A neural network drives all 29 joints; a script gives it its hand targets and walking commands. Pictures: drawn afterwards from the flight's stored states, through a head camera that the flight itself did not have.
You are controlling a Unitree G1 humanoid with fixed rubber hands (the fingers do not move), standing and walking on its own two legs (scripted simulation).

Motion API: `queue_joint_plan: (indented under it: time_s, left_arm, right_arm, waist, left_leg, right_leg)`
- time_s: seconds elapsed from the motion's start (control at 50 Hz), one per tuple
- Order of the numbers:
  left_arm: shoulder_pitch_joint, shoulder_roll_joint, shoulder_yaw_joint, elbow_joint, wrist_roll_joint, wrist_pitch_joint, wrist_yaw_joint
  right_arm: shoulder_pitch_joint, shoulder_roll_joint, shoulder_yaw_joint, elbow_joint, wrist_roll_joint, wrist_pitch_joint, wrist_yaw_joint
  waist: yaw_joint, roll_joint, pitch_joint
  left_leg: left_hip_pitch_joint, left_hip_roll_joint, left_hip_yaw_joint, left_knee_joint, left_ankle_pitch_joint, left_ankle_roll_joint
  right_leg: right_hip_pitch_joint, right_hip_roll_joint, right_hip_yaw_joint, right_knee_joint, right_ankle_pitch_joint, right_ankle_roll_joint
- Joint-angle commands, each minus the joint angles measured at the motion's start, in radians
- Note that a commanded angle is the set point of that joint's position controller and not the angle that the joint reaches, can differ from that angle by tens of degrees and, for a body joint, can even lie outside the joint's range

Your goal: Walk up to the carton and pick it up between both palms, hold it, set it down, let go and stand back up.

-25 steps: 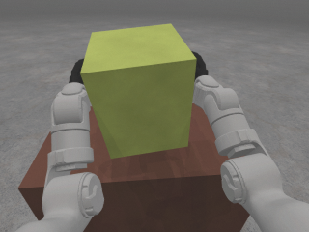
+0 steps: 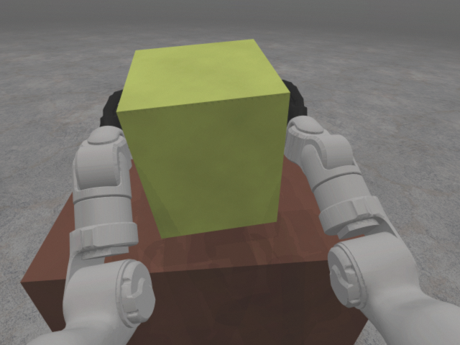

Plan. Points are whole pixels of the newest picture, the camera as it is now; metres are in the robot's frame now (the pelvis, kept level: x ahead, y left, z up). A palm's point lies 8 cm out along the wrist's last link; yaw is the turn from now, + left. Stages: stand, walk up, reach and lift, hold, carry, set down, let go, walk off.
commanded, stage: hold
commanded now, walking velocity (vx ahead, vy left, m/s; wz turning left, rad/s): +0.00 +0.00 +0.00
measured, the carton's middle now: (207, 138) +0.37 +0.01 +0.26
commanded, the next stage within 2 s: none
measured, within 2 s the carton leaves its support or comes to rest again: neither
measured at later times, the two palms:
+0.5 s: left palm (111, 132) +0.36 +0.16 +0.28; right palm (293, 121) +0.36 -0.13 +0.29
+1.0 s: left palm (110, 135) +0.36 +0.16 +0.28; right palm (290, 123) +0.36 -0.13 +0.29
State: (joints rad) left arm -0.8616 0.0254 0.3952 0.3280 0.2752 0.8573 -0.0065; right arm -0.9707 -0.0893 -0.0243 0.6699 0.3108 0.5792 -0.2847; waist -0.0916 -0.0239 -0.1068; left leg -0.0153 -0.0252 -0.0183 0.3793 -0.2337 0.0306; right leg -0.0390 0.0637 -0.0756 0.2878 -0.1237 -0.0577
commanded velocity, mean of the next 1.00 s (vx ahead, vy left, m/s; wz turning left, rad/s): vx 0.00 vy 0.00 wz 0.00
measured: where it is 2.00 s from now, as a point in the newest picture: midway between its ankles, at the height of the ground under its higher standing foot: outside the picture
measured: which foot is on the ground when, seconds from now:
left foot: down 0.00-1.00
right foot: down 0.00-1.00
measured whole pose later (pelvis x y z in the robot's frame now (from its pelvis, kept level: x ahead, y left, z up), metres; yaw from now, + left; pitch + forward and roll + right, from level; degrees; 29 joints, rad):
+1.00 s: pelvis +0.00 +0.00 +0.00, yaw +0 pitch -7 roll -1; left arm -0.87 0.03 0.38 0.32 0.27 0.86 0.00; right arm -0.99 -0.09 -0.04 0.68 0.31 0.57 -0.27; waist -0.09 -0.02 -0.11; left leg -0.03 -0.03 -0.02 0.39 -0.24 0.03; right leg -0.05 0.06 -0.07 0.29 -0.12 -0.05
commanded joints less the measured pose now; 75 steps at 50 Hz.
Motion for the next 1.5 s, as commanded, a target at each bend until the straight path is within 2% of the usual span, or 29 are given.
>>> queue_joint_plan:
  time_s: [0.0, 0.06, 0.12, 0.14, 0.24, 0.28, 0.36, 0.42, 0.46, 0.58, 0.66, 0.76, 0.78, 0.8, 0.86, 0.88, 0.9, 0.98, 1.0, 1.04, 1.12, 1.18, 1.22, 1.24, 1.3, 1.36, 1.38, 1.44, 1.48]
  left_arm:
    - [-0.864, -0.580, -0.483, -0.124, -0.185, -0.076, -0.138]
    - [-0.838, -0.570, -0.473, -0.098, -0.167, -0.072, -0.134]
    - [-0.844, -0.593, -0.489, -0.096, -0.177, -0.071, -0.130]
    - [-0.842, -0.583, -0.474, -0.084, -0.178, -0.072, -0.132]
    - [-0.878, -0.581, -0.451, -0.034, -0.166, -0.085, -0.133]
    - [-0.880, -0.607, -0.472, -0.041, -0.179, -0.088, -0.124]
    - [-0.837, -0.588, -0.465, -0.083, -0.186, -0.089, -0.124]
    - [-0.819, -0.582, -0.469, -0.074, -0.179, -0.081, -0.125]
    - [-0.846, -0.569, -0.455, -0.057, -0.169, -0.079, -0.126]
    - [-0.844, -0.594, -0.489, -0.129, -0.182, -0.076, -0.119]
    - [-0.803, -0.570, -0.434, -0.045, -0.149, -0.064, -0.133]
    - [-0.866, -0.605, -0.508, -0.144, -0.199, -0.081, -0.120]
    - [-0.858, -0.588, -0.484, -0.099, -0.183, -0.075, -0.120]
    - [-0.861, -0.609, -0.507, -0.160, -0.197, -0.079, -0.116]
    - [-0.848, -0.573, -0.483, -0.124, -0.178, -0.070, -0.126]
    - [-0.825, -0.583, -0.490, -0.137, -0.184, -0.069, -0.126]
    - [-0.839, -0.568, -0.482, -0.128, -0.180, -0.067, -0.125]
    - [-0.837, -0.584, -0.464, -0.066, -0.173, -0.069, -0.130]
    - [-0.837, -0.594, -0.479, -0.110, -0.181, -0.075, -0.126]
    - [-0.791, -0.592, -0.489, -0.100, -0.182, -0.068, -0.129]
    - [-0.848, -0.595, -0.506, -0.132, -0.195, -0.073, -0.124]
    - [-0.825, -0.573, -0.455, -0.085, -0.168, -0.072, -0.128]
    - [-0.819, -0.574, -0.467, -0.104, -0.161, -0.070, -0.125]
    - [-0.841, -0.581, -0.480, -0.106, -0.169, -0.068, -0.124]
    - [-0.820, -0.550, -0.445, -0.101, -0.161, -0.065, -0.130]
    - [-0.818, -0.603, -0.468, -0.063, -0.181, -0.064, -0.131]
    - [-0.859, -0.599, -0.487, -0.116, -0.189, -0.076, -0.125]
    - [-0.830, -0.596, -0.456, -0.030, -0.166, -0.068, -0.128]
    - [-0.858, -0.593, -0.465, -0.056, -0.172, -0.076, -0.124]
  right_arm:
    - [-0.875, 0.723, 0.289, -0.360, 0.157, -0.045, 0.094]
    - [-0.847, 0.715, 0.268, -0.325, 0.137, -0.044, 0.099]
    - [-0.816, 0.686, 0.243, -0.276, 0.125, -0.039, 0.107]
    - [-0.821, 0.683, 0.241, -0.270, 0.118, -0.037, 0.111]
    - [-0.830, 0.679, 0.186, -0.175, 0.077, -0.040, 0.133]
    - [-0.854, 0.670, 0.187, -0.209, 0.086, -0.054, 0.138]
    - [-0.864, 0.703, 0.268, -0.297, 0.132, -0.058, 0.123]
    - [-0.849, 0.691, 0.272, -0.309, 0.147, -0.053, 0.111]
    - [-0.857, 0.688, 0.253, -0.267, 0.130, -0.048, 0.111]
    - [-0.829, 0.701, 0.272, -0.300, 0.145, -0.047, 0.114]
    - [-0.848, 0.677, 0.258, -0.282, 0.127, -0.040, 0.112]
    - [-0.872, 0.699, 0.273, -0.346, 0.148, -0.058, 0.111]
    - [-0.855, 0.686, 0.260, -0.302, 0.142, -0.047, 0.110]
    - [-0.847, 0.702, 0.271, -0.320, 0.153, -0.050, 0.110]
    - [-0.816, 0.699, 0.253, -0.277, 0.124, -0.036, 0.106]
    - [-0.823, 0.696, 0.277, -0.326, 0.145, -0.042, 0.107]
    - [-0.809, 0.681, 0.258, -0.278, 0.131, -0.033, 0.108]
    - [-0.837, 0.676, 0.248, -0.271, 0.110, -0.034, 0.113]
    - [-0.848, 0.692, 0.264, -0.327, 0.125, -0.045, 0.116]
    - [-0.835, 0.690, 0.277, -0.349, 0.139, -0.048, 0.108]
    - [-0.842, 0.687, 0.270, -0.330, 0.148, -0.043, 0.104]
    - [-0.840, 0.686, 0.265, -0.299, 0.129, -0.038, 0.109]
    - [-0.822, 0.689, 0.271, -0.290, 0.134, -0.039, 0.115]
    - [-0.819, 0.682, 0.255, -0.266, 0.130, -0.037, 0.115]
    - [-0.798, 0.687, 0.268, -0.251, 0.132, -0.030, 0.119]
    - [-0.870, 0.683, 0.261, -0.307, 0.141, -0.044, 0.116]
    - [-0.858, 0.706, 0.263, -0.316, 0.138, -0.050, 0.116]
    - [-0.853, 0.675, 0.210, -0.253, 0.107, -0.044, 0.117]
    - [-0.841, 0.682, 0.215, -0.251, 0.106, -0.046, 0.124]
  waist:
    - [0.004, 0.062, -0.336]
    - [0.009, 0.076, -0.298]
    - [-0.014, 0.101, -0.293]
    - [-0.006, 0.073, -0.282]
    - [-0.011, 0.079, -0.224]
    - [-0.012, 0.109, -0.284]
    - [0.012, 0.043, -0.352]
    - [0.004, 0.052, -0.338]
    - [-0.004, 0.052, -0.271]
    - [-0.004, 0.071, -0.316]
    - [0.015, 0.050, -0.246]
    - [-0.008, 0.092, -0.374]
    - [-0.004, 0.093, -0.301]
    - [-0.009, 0.093, -0.347]
    - [-0.017, 0.062, -0.298]
    - [0.002, 0.067, -0.325]
    - [-0.012, 0.073, -0.286]
    - [-0.003, 0.069, -0.268]
    - [0.012, 0.070, -0.323]
    - [-0.004, 0.071, -0.340]
    - [-0.018, 0.084, -0.343]
    - [0.012, 0.045, -0.285]
    - [0.013, 0.055, -0.282]
    - [-0.009, 0.074, -0.270]
    - [0.010, 0.042, -0.273]
    - [-0.001, 0.068, -0.302]
    - [0.006, 0.067, -0.324]
    - [-0.015, 0.079, -0.255]
    - [-0.003, 0.080, -0.266]
  left_leg:
    - [-0.109, -0.004, -0.030, -0.069, 0.215, -0.043]
    - [-0.126, 0.000, -0.029, -0.077, 0.190, -0.040]
    - [-0.126, 0.015, -0.037, -0.082, 0.199, -0.054]
    - [-0.138, 0.014, -0.040, -0.089, 0.192, -0.049]
    - [-0.191, 0.026, -0.041, -0.133, 0.074, -0.038]
    - [-0.165, 0.031, -0.051, -0.114, 0.128, -0.050]
    - [-0.109, 0.011, -0.044, -0.062, 0.293, -0.049]
    - [-0.095, 0.001, -0.041, -0.058, 0.265, -0.051]
    - [-0.115, 0.004, -0.036, -0.086, 0.169, -0.042]
    - [-0.112, 0.009, -0.035, -0.072, 0.251, -0.048]
    - [-0.141, 0.004, -0.027, -0.091, 0.172, -0.036]
    - [-0.088, 0.005, -0.035, -0.051, 0.266, -0.053]
    - [-0.102, 0.006, -0.034, -0.057, 0.247, -0.055]
    - [-0.077, 0.010, -0.037, -0.052, 0.286, -0.061]
    - [-0.122, 0.008, -0.039, -0.069, 0.223, -0.053]
    - [-0.108, 0.008, -0.038, -0.065, 0.251, -0.050]
    - [-0.114, 0.011, -0.039, -0.072, 0.232, -0.053]
    - [-0.156, 0.009, -0.033, -0.094, 0.163, -0.041]
    - [-0.140, 0.008, -0.035, -0.084, 0.194, -0.042]
    - [-0.120, 0.007, -0.041, -0.059, 0.276, -0.053]
    - [-0.088, 0.009, -0.044, -0.051, 0.274, -0.064]
    - [-0.127, 0.003, -0.035, -0.080, 0.203, -0.047]
    - [-0.128, 0.010, -0.034, -0.086, 0.213, -0.044]
    - [-0.116, 0.014, -0.034, -0.081, 0.215, -0.055]
    - [-0.128, 0.010, -0.032, -0.084, 0.215, -0.038]
    - [-0.129, 0.014, -0.038, -0.085, 0.212, -0.040]
    - [-0.124, 0.010, -0.035, -0.076, 0.226, -0.044]
    - [-0.136, 0.014, -0.035, -0.094, 0.152, -0.042]
    - [-0.153, 0.023, -0.040, -0.103, 0.142, -0.047]
  right_leg:
    - [0.239, -0.033, 0.077, 0.005, 0.196, 0.103]
    - [0.230, -0.034, 0.082, 0.000, 0.171, 0.097]
    - [0.233, -0.023, 0.074, 0.004, 0.155, 0.082]
    - [0.237, -0.024, 0.073, -0.001, 0.152, 0.084]
    - [0.196, -0.023, 0.063, -0.006, 0.040, 0.079]
    - [0.226, -0.018, 0.064, 0.007, 0.087, 0.070]
    - [0.267, -0.021, 0.068, 0.022, 0.265, 0.088]
    - [0.245, -0.023, 0.072, 0.010, 0.247, 0.095]
    - [0.202, -0.029, 0.078, -0.008, 0.138, 0.089]
    - [0.250, -0.020, 0.074, 0.010, 0.209, 0.093]
    - [0.228, -0.030, 0.074, -0.009, 0.150, 0.095]
    - [0.228, -0.021, 0.068, 0.014, 0.228, 0.089]
    - [0.206, -0.021, 0.067, 0.009, 0.201, 0.090]
    - [0.234, -0.010, 0.069, 0.016, 0.236, 0.086]
    - [0.216, -0.023, 0.068, 0.005, 0.194, 0.094]
    - [0.247, -0.020, 0.069, 0.012, 0.223, 0.093]
    - [0.220, -0.020, 0.065, 0.007, 0.195, 0.088]
    - [0.224, -0.027, 0.072, -0.004, 0.129, 0.090]
    - [0.250, -0.021, 0.072, 0.010, 0.161, 0.092]
    - [0.263, -0.021, 0.078, 0.018, 0.259, 0.091]
    - [0.227, -0.016, 0.065, 0.008, 0.226, 0.086]
    - [0.226, -0.023, 0.073, -0.007, 0.175, 0.093]
    - [0.229, -0.023, 0.073, 0.001, 0.174, 0.090]
    - [0.216, -0.017, 0.063, 0.001, 0.168, 0.085]
    - [0.247, -0.023, 0.075, 0.000, 0.202, 0.092]
    - [0.236, -0.023, 0.074, 0.003, 0.170, 0.085]
    - [0.226, -0.019, 0.067, 0.007, 0.180, 0.090]
    - [0.213, -0.022, 0.076, -0.009, 0.113, 0.080]
    - [0.199, -0.021, 0.066, -0.006, 0.106, 0.082]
